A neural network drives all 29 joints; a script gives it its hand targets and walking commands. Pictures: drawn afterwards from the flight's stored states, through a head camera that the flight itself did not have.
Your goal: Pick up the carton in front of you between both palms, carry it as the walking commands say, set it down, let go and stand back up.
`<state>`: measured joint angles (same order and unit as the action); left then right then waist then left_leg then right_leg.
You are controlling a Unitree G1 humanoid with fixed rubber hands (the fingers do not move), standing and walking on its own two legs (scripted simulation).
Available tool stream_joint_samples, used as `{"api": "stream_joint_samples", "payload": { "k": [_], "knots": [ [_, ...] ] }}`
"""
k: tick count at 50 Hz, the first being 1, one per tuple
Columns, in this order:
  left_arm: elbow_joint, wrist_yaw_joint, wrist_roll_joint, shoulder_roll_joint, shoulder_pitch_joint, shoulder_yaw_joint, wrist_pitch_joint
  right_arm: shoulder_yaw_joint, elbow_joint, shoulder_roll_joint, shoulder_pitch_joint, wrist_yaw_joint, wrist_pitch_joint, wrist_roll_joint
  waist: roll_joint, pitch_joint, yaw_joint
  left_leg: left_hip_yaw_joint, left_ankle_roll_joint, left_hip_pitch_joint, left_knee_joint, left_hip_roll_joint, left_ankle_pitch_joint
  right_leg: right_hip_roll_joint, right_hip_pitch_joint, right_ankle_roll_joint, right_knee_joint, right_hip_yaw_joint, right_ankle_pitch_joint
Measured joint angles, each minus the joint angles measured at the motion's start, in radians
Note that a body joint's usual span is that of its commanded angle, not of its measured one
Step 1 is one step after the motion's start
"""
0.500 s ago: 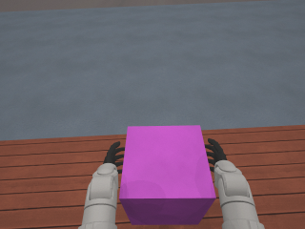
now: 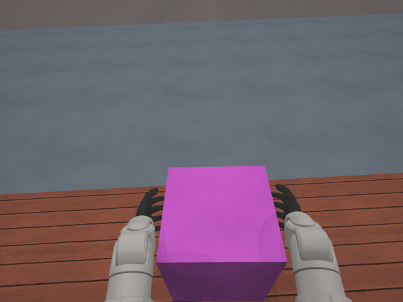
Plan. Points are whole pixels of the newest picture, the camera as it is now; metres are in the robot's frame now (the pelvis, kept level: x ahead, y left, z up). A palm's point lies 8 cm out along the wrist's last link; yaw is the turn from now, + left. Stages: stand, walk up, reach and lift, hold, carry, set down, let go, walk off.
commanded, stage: hold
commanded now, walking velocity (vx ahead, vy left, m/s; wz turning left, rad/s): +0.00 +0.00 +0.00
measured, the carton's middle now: (217, 236) +0.29 +0.00 -0.03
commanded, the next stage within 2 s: carry in 0.28 s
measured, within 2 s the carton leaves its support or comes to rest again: neither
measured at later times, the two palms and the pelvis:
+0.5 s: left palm (157, 201) +0.32 +0.12 +0.07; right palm (302, 203) +0.31 -0.18 +0.07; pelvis +0.02 -0.02 -0.01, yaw -1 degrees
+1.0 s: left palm (171, 134) +0.53 +0.11 +0.09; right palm (284, 136) +0.51 -0.19 +0.09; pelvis +0.25 -0.02 +0.00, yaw -3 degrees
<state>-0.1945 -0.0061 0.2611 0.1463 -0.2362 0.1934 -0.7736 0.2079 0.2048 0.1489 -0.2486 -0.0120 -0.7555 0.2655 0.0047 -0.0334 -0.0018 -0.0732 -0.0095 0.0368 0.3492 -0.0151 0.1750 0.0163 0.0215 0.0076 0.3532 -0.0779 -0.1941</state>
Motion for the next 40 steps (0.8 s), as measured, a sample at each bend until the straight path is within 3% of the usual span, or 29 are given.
{"api": "stream_joint_samples", "payload": {
  "k": [14, 18, 20, 22, 24, 28, 34, 37, 40],
  "knots": [
    [-0.028, -0.003, 0.011, 0.010, -0.046, 0.036, 0.004, 0.041, 0.029, 0.011, -0.046, -0.007, 0.007, 0.015, 0.001, 0.000, 0.004, 0.005, 0.000, 0.045, 0.043, -0.003, 0.008, 0.000, 0.049, 0.003, 0.048, -0.004, -0.010],
    [-0.004, 0.002, -0.003, 0.005, -0.026, 0.027, -0.015, 0.016, 0.011, 0.008, -0.033, 0.002, -0.015, 0.006, -0.006, 0.088, 0.012, 0.025, 0.004, 0.135, 0.104, 0.001, 0.098, -0.008, 0.166, 0.001, 0.158, 0.007, -0.165],
    [0.031, 0.006, -0.024, -0.003, -0.017, 0.021, -0.030, -0.003, -0.020, 0.007, -0.031, 0.012, -0.034, -0.006, -0.016, 0.120, 0.020, 0.038, 0.006, 0.165, 0.111, 0.012, 0.086, -0.019, 0.216, 0.003, 0.202, 0.052, -0.196],
    [0.066, 0.013, -0.053, -0.014, -0.015, 0.008, -0.051, -0.021, -0.070, 0.004, -0.021, 0.025, -0.060, -0.022, -0.028, 0.145, 0.020, 0.040, 0.002, 0.195, 0.139, 0.027, 0.076, -0.016, 0.228, -0.004, 0.181, 0.087, -0.158],
    [0.095, 0.029, -0.076, -0.014, -0.016, -0.016, -0.085, -0.035, -0.133, -0.009, 0.004, 0.040, -0.102, -0.045, -0.037, 0.172, 0.014, 0.041, 0.004, 0.236, 0.215, 0.041, 0.171, -0.008, 0.225, -0.021, 0.154, 0.105, -0.083],
    [0.164, 0.068, -0.096, -0.004, -0.004, -0.064, -0.184, -0.051, -0.211, -0.057, 0.023, 0.052, -0.209, -0.113, -0.007, 0.206, 0.003, 0.130, 0.007, 0.352, 0.388, 0.049, 0.260, -0.032, 0.198, -0.036, 0.090, 0.122, -0.085],
    [0.353, 0.102, -0.125, -0.010, 0.025, -0.082, -0.330, -0.079, -0.330, -0.067, 0.005, 0.077, -0.336, -0.167, 0.020, 0.204, 0.003, 0.218, -0.005, 0.390, 0.214, 0.034, 0.138, -0.060, 0.126, -0.016, -0.005, 0.111, -0.094],
    [0.447, 0.102, -0.136, -0.009, 0.045, -0.070, -0.380, -0.075, -0.406, -0.033, 0.014, 0.080, -0.375, -0.161, 0.019, 0.200, 0.011, 0.267, 0.012, 0.321, 0.065, 0.030, 0.018, -0.062, 0.131, -0.002, 0.112, 0.104, -0.196],
    [0.491, 0.097, -0.162, -0.018, 0.089, -0.045, -0.414, -0.108, -0.427, -0.005, 0.050, 0.086, -0.395, -0.140, 0.021, 0.208, 0.012, 0.294, 0.062, 0.314, 0.134, 0.033, 0.034, -0.079, 0.276, -0.014, 0.452, 0.129, -0.278]
  ]
}}
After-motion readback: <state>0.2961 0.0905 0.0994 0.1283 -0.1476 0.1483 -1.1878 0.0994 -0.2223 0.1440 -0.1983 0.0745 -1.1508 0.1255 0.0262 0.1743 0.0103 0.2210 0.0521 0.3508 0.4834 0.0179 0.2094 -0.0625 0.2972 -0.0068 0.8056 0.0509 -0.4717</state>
